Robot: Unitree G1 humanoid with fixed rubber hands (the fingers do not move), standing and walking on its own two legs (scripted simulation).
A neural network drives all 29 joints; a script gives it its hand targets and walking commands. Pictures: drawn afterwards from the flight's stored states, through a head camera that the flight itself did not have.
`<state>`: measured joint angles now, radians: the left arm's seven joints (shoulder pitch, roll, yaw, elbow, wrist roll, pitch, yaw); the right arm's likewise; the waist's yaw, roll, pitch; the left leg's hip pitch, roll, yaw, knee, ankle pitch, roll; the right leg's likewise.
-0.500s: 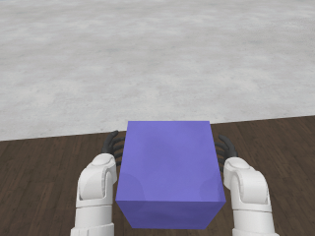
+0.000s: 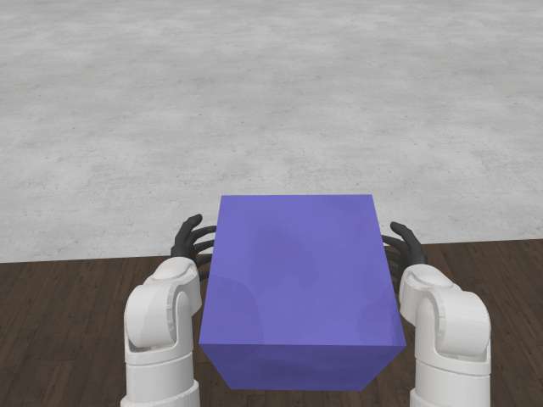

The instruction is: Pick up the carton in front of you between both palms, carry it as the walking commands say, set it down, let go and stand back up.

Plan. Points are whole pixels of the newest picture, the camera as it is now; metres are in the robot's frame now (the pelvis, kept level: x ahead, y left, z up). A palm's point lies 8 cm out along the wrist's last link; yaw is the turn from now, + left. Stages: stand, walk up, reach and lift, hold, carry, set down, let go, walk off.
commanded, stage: carry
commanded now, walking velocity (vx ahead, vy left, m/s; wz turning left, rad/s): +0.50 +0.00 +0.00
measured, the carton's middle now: (295, 299) +0.27 +0.01 +0.02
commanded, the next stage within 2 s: none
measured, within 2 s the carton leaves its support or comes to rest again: neither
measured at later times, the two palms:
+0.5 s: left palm (232, 125) +0.61 +0.14 +0.10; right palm (379, 132) +0.61 -0.16 +0.09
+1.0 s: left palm (246, 43) +1.03 +0.16 +0.11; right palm (350, 44) +1.02 -0.14 +0.11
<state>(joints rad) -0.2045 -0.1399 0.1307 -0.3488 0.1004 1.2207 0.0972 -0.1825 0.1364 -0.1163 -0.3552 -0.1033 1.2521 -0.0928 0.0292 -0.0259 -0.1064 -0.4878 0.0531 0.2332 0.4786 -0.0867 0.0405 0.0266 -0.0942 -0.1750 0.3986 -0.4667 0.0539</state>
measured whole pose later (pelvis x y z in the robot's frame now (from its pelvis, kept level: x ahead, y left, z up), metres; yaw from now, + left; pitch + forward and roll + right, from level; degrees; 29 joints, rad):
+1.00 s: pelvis +0.66 +0.01 -0.01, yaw -1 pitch +4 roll +0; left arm -0.69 0.02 0.20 0.11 0.05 1.18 0.12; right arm -0.68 0.01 -0.19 0.11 -0.08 1.21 -0.11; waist -0.01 -0.03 0.00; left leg -0.56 0.00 0.18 0.63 -0.15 0.11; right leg -0.17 -0.05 -0.10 0.89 -0.51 -0.02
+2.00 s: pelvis +1.32 -0.01 -0.08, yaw +0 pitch +5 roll +1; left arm -0.56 -0.03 0.23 -0.06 0.02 1.08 0.12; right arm -0.55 0.08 -0.17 -0.07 -0.09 1.12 -0.14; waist -0.01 -0.02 0.05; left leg -0.52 -0.06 0.17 0.53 -0.10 0.14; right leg -0.23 0.07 -0.04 0.98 -0.51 -0.04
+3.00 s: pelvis +1.95 -0.01 -0.06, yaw -1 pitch +4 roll +0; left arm -0.18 -0.14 0.14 -0.30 0.12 1.21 0.09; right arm -0.17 0.14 -0.10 -0.27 -0.12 1.22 -0.09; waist -0.01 -0.03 -0.10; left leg -0.37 0.06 0.24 0.48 -0.18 0.06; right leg -0.38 -0.08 -0.07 1.11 -0.44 0.01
